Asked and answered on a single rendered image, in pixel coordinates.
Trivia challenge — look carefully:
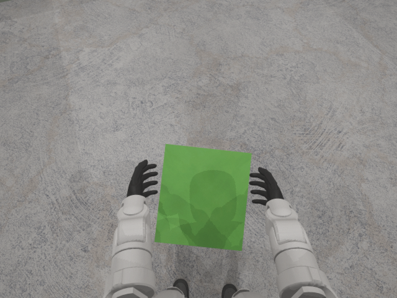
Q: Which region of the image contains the robot left forearm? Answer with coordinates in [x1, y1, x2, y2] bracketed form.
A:
[103, 195, 156, 298]

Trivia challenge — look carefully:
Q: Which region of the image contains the left robot hand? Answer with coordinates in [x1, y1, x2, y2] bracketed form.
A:
[127, 160, 158, 197]

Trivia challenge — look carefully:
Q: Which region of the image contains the robot right foot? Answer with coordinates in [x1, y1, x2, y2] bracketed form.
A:
[221, 284, 237, 298]

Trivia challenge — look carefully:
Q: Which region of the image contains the carton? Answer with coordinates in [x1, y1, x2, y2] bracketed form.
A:
[154, 144, 252, 251]

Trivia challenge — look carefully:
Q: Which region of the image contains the right robot hand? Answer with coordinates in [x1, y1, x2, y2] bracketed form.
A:
[249, 167, 284, 205]

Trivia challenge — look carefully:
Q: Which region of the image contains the left robot shin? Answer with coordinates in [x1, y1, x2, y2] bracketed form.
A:
[166, 287, 184, 295]

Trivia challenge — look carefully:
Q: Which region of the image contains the robot right forearm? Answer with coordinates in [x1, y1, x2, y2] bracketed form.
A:
[265, 199, 338, 298]

